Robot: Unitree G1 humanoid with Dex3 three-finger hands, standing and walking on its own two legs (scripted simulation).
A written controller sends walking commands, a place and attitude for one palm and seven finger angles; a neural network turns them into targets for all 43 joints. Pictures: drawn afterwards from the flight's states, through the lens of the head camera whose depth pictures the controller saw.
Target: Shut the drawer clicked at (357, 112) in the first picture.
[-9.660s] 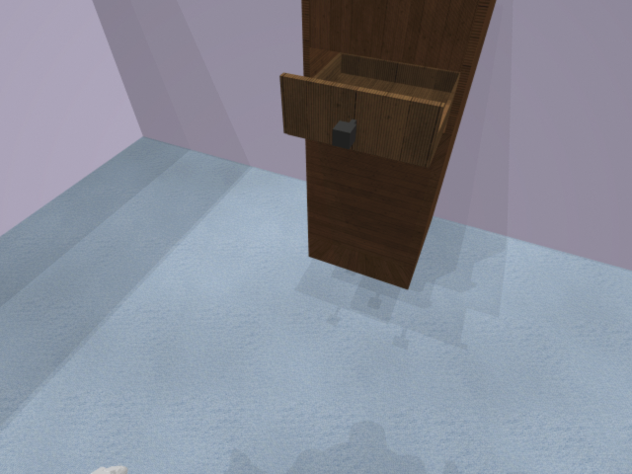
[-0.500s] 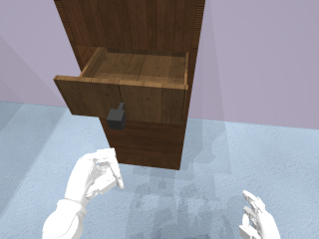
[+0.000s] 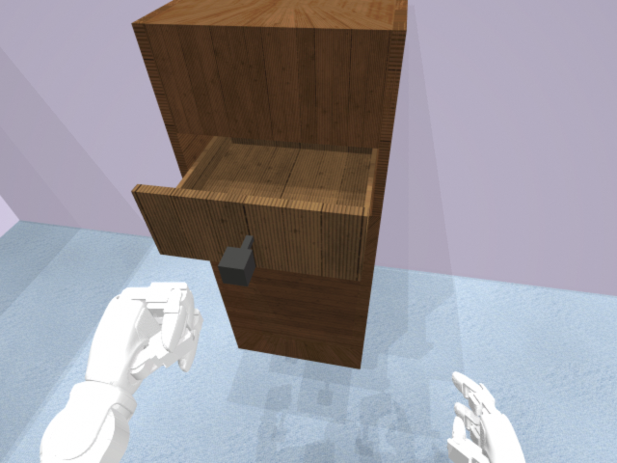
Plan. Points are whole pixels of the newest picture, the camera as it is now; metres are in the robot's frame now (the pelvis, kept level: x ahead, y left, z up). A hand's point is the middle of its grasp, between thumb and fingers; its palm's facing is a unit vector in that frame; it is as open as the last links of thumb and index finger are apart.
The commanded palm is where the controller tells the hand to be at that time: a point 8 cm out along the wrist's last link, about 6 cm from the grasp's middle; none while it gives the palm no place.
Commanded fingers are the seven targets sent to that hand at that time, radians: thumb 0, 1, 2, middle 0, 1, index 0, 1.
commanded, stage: raise the hand and make a fist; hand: left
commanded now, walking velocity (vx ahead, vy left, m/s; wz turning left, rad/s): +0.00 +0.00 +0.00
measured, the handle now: (241, 256) +0.42 +0.16 +0.03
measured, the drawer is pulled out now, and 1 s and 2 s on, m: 0.18 0.18 0.18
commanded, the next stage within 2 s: bring the fist close to the handle in 0.28 s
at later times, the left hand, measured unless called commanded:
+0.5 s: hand (203, 345) +0.22 +0.14 +0.11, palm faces -0.14 -0.99 -0.04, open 3.2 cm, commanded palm +0.20 +0.20 +0.12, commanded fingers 0.00 0.90 0.90 -1.40 -1.60 -1.40 -1.60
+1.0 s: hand (222, 329) +0.26 +0.14 +0.07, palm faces -0.07 -1.00 -0.04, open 3.3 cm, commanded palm +0.24 +0.19 +0.07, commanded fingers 0.00 0.90 0.90 -1.40 -1.60 -1.40 -1.60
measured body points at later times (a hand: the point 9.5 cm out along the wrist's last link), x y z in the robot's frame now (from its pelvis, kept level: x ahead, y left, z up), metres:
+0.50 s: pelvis -0.01 +0.01 +0.00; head -0.03 -0.01 +0.45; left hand +0.22 +0.19 +0.12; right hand +0.16 -0.22 -0.06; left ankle -0.02 +0.13 -0.72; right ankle -0.02 -0.11 -0.72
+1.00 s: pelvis -0.02 +0.01 -0.01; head +0.00 +0.00 +0.44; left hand +0.26 +0.19 +0.08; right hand +0.14 -0.22 -0.09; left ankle -0.02 +0.13 -0.72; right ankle -0.02 -0.11 -0.72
